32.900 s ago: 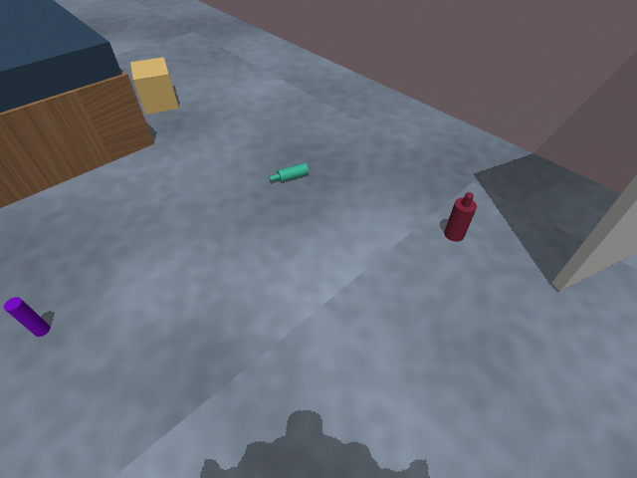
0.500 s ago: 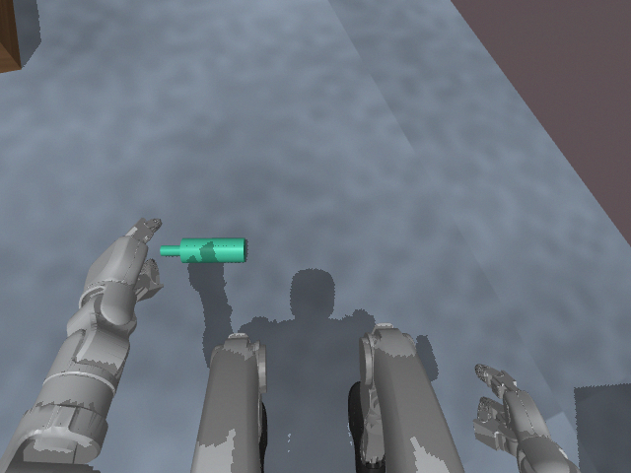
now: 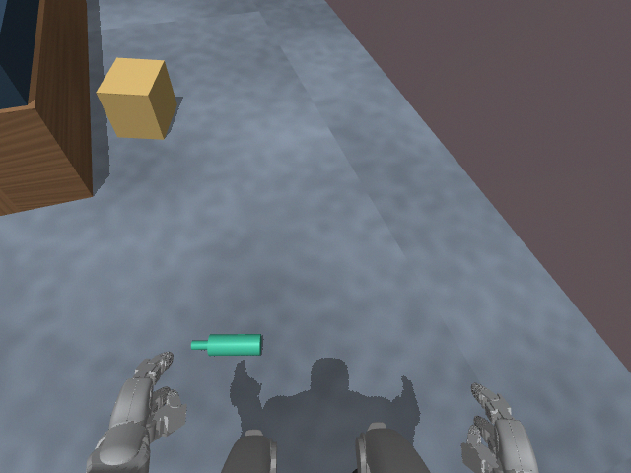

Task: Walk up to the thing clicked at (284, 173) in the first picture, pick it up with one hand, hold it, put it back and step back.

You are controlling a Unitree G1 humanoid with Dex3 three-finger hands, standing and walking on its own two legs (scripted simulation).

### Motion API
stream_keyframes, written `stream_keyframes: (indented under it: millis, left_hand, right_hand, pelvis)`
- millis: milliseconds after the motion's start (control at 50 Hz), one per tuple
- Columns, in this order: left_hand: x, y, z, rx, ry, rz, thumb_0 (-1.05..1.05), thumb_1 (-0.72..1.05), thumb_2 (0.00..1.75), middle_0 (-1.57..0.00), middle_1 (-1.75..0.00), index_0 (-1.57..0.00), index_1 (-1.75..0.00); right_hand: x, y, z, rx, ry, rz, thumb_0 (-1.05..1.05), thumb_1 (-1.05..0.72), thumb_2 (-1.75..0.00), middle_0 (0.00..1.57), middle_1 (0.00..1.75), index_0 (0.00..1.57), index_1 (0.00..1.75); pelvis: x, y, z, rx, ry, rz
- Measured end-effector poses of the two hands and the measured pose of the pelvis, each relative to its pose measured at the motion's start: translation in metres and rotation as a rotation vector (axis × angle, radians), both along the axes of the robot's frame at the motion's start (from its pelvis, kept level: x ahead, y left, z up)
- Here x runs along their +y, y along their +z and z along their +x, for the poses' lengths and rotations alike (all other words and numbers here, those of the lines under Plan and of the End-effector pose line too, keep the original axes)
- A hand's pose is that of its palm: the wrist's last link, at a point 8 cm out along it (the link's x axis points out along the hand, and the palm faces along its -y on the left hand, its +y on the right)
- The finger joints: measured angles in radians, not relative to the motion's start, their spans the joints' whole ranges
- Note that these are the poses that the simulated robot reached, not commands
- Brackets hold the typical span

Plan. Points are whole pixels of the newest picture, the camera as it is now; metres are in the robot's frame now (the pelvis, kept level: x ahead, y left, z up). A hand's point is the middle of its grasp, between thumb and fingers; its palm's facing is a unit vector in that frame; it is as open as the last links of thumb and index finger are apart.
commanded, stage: home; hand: left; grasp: from above
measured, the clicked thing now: (226, 344) +0.51 +0.23 -0.64
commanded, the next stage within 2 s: none
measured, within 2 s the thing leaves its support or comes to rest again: neither
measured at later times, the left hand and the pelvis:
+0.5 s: hand (151, 439) +0.19 +0.19 -0.01, palm faces +0.07 -0.98 -0.19, open 7.4 cm; pelvis +0.03 +0.01 +0.04, yaw +1 degrees
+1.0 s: hand (157, 432) +0.19 +0.18 -0.01, palm faces +0.06 -0.98 -0.19, open 7.4 cm; pelvis +0.03 +0.00 +0.04, yaw +1 degrees
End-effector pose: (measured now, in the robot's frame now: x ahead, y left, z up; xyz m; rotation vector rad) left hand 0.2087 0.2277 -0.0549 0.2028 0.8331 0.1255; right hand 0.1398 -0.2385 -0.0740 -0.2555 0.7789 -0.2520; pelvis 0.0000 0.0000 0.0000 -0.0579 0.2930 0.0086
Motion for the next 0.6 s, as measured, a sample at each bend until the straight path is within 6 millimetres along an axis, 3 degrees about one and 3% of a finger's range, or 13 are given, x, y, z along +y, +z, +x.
stream_keyframes:
  millis: [140, 240, 420, 600]
  left_hand:
    - [0.004, 0.049, -0.020, -0.016, 0.027, -0.026, 0.01, 0.90, 0.90, -0.21, -0.30, -0.20, -0.30]
    - [0.008, 0.071, -0.032, -0.027, 0.029, -0.026, 0.01, 0.90, 0.90, -0.20, -0.30, -0.20, -0.30]
    - [0.011, 0.074, -0.042, -0.011, 0.042, -0.039, 0.01, 0.90, 0.90, -0.20, -0.30, -0.20, -0.30]
    - [0.009, 0.072, -0.038, -0.016, 0.033, -0.040, 0.01, 0.90, 0.90, -0.20, -0.30, -0.20, -0.30]
  right_hand:
    - [0.002, 0.039, 0.013, -0.083, -0.013, -0.017, 0.01, -0.90, -0.90, 0.21, 0.30, 0.21, 0.30]
    - [0.006, 0.055, 0.031, -0.152, 0.005, -0.017, 0.01, -0.90, -0.90, 0.21, 0.30, 0.21, 0.30]
    - [0.015, 0.068, 0.056, -0.230, 0.068, -0.016, 0.01, -0.90, -0.90, 0.21, 0.30, 0.21, 0.30]
    - [0.014, 0.065, 0.055, -0.212, 0.076, -0.024, 0.01, -0.90, -0.90, 0.21, 0.30, 0.21, 0.30]
  pelvis:
    - [0.003, 0.029, 0.019, -0.062, 0.005, 0.000]
    - [0.006, 0.039, 0.028, -0.093, 0.009, 0.001]
    - [0.006, 0.042, 0.031, -0.116, 0.021, 0.004]
    - [0.006, 0.042, 0.033, -0.118, 0.021, 0.004]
